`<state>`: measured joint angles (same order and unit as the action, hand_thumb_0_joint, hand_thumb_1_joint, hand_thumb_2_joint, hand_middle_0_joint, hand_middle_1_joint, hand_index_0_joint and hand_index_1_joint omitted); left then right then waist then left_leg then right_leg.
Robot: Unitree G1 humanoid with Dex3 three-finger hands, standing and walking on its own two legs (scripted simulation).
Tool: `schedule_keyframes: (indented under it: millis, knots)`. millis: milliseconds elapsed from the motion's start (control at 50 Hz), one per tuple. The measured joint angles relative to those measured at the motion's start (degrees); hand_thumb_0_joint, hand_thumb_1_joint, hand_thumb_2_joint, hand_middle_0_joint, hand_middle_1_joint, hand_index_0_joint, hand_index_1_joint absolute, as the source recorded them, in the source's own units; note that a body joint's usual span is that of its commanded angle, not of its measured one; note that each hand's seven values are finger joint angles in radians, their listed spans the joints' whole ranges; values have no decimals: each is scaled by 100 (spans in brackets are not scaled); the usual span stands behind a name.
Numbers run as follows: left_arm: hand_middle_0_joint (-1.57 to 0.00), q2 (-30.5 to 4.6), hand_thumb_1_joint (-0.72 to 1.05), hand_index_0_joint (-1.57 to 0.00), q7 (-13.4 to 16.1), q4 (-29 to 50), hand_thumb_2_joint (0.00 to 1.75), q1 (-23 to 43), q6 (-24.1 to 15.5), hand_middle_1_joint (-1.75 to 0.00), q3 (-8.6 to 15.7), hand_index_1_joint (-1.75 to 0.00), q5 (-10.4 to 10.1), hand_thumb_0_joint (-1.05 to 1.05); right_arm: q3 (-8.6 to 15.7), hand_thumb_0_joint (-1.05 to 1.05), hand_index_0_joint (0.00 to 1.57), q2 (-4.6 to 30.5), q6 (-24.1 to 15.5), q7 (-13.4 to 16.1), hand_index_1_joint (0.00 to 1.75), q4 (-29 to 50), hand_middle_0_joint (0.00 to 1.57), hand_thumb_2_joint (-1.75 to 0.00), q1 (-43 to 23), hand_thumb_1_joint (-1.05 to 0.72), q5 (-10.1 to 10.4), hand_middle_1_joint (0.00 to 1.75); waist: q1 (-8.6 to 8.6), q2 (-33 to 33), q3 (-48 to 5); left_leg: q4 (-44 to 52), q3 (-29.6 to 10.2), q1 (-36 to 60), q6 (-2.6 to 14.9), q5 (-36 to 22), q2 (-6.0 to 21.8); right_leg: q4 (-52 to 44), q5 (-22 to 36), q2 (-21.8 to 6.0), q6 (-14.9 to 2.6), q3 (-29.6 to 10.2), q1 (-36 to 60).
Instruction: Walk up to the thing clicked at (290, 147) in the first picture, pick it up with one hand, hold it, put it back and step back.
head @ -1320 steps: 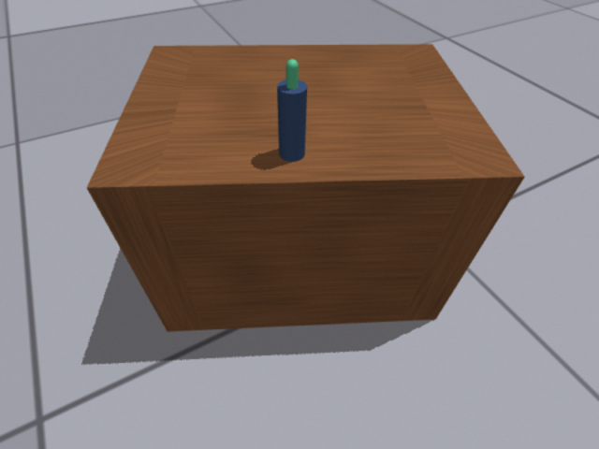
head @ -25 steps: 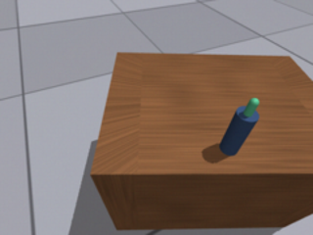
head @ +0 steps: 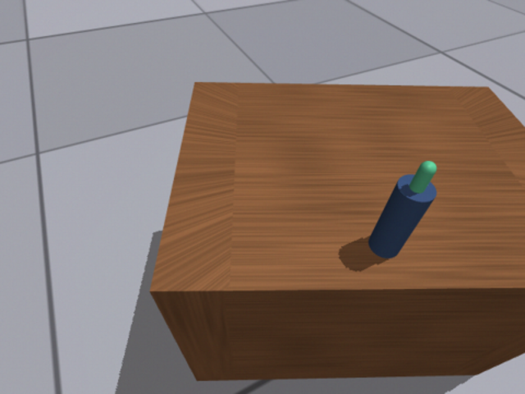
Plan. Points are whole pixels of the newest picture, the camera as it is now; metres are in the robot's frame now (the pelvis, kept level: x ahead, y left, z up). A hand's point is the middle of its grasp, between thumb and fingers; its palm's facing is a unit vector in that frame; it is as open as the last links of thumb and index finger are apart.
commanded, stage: stand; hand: right
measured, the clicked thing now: (403, 210) +0.41 -0.25 +0.03
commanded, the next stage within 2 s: none
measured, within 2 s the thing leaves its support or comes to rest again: neither
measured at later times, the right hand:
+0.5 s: hand out of the picture +0.08 -0.25 -0.15, palm faces -0.02 +0.93 -0.36, open 7.5 cm
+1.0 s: hand out of the picture +0.07 -0.25 -0.15, palm faces -0.02 +0.93 -0.35, open 7.4 cm
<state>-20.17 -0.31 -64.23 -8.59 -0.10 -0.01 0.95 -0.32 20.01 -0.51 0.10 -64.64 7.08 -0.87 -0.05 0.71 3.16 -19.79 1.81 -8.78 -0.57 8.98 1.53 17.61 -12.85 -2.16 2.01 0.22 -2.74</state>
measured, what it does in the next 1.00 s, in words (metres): stands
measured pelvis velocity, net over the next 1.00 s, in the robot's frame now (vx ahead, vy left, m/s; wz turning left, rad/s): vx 0.00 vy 0.00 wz -0.01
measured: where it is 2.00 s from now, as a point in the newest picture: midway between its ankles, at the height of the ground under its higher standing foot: outside the picture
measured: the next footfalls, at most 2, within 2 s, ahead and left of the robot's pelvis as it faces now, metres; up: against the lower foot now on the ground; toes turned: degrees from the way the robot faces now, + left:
none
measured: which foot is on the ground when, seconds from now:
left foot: down 0.00-1.00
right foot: down 0.00-1.00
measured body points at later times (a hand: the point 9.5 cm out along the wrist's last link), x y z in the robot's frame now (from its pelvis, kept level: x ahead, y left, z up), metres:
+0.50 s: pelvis +0.00 +0.00 +0.00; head +0.01 +0.01 +0.45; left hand +0.07 +0.30 -0.14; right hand +0.08 -0.30 -0.13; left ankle +0.02 +0.12 -0.75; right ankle -0.04 -0.14 -0.75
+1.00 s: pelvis +0.00 +0.00 +0.00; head +0.01 +0.01 +0.45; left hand +0.07 +0.30 -0.14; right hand +0.07 -0.30 -0.13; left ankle +0.02 +0.12 -0.75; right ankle -0.04 -0.14 -0.75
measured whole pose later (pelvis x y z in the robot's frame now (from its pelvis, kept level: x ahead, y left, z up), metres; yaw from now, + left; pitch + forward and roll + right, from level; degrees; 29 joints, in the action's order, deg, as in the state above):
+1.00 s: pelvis +0.00 +0.00 +0.00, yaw +0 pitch -2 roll +0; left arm -20.2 -0.2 -63.5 -8.3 -0.3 0.0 0.9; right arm -0.1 19.7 -0.5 -0.1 -64.2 6.5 -0.8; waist 0.0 0.8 3.0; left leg -19.8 2.2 -8.3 -0.3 9.1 1.4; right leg 17.1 -12.5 -2.3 2.3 -0.2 -2.2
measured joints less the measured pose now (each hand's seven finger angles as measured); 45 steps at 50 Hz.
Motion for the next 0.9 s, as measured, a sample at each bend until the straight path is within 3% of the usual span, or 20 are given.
schedule_keyframes:
  millis: [140,220,320,500,900]
  knots:
    - [-20,9,90,-21,8,38,90,67,-9,-30,-10,-30,-8,0,-10,0,19,-12,-8,6,28,34,19,-75,-67,-33,8,28,3,-8,-17,-1,7,33,-7,21,7,-13,-10,6,-3,-6,36]
    - [-20,8,90,-21,9,59,90,89,-18,-30,-7,-30,-8,0,-3,0,20,-17,-4,2,29,51,20,-83,-95,-59,9,29,1,-12,-25,-12,12,44,-10,34,19,-34,-3,16,-6,-12,58]
    - [-20,5,90,-21,12,76,90,93,-29,-30,1,-30,-3,0,4,0,20,-15,-6,0,29,73,20,-88,-104,-78,11,30,5,-9,-35,-9,16,59,-9,34,24,-61,12,22,-4,-16,83]
    - [-20,-4,90,-21,0,67,90,76,-7,-30,19,-30,-1,0,18,1,20,-10,-5,-3,30,64,20,-90,-71,-88,2,30,6,6,-32,13,22,55,0,10,10,-52,22,7,2,-22,63]
    - [-20,-1,90,-21,3,56,90,11,-7,-30,8,-30,-1,0,30,1,20,-29,6,-13,30,16,20,-90,-35,-90,9,30,-1,3,7,6,42,47,21,9,-5,-51,31,-11,23,-41,51]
